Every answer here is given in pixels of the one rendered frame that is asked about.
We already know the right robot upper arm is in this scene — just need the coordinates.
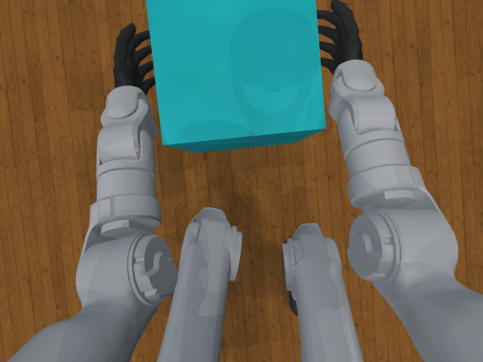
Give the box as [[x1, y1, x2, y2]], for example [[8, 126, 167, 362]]
[[347, 208, 483, 362]]

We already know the robot right hand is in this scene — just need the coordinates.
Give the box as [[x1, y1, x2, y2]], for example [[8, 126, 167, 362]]
[[316, 0, 364, 75]]

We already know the left robot forearm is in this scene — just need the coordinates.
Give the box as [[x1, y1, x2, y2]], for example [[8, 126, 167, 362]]
[[75, 86, 162, 292]]

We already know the robot left shin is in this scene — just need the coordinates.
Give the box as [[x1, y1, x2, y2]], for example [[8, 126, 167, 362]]
[[179, 207, 231, 266]]

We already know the right robot foot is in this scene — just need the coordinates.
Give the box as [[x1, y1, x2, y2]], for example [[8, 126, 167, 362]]
[[282, 241, 298, 316]]

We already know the right robot forearm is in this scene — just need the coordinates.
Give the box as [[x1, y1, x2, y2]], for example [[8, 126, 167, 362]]
[[328, 60, 458, 248]]

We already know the robot left hand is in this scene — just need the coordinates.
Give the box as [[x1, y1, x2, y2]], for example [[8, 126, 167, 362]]
[[113, 23, 155, 95]]

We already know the carton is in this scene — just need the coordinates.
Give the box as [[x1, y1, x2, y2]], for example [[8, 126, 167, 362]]
[[146, 0, 326, 153]]

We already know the left robot upper arm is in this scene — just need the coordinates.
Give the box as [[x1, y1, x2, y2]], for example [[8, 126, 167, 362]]
[[7, 232, 178, 362]]

